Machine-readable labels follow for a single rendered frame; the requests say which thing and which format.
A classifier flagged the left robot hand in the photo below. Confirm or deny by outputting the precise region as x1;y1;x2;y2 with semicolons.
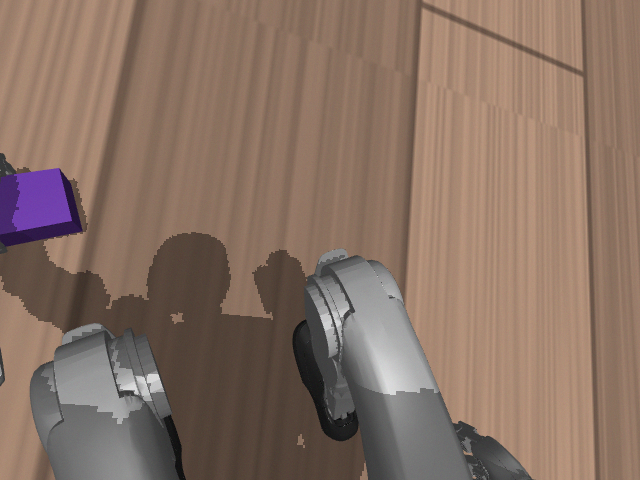
0;153;16;254

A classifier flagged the left robot foot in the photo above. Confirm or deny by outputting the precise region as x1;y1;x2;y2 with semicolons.
163;415;186;480

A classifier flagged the right robot foot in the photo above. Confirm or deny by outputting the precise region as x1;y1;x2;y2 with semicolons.
292;320;359;441

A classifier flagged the right robot hand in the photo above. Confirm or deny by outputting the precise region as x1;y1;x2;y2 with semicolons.
453;421;532;480

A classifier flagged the carton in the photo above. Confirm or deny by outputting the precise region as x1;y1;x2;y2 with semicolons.
0;168;83;247

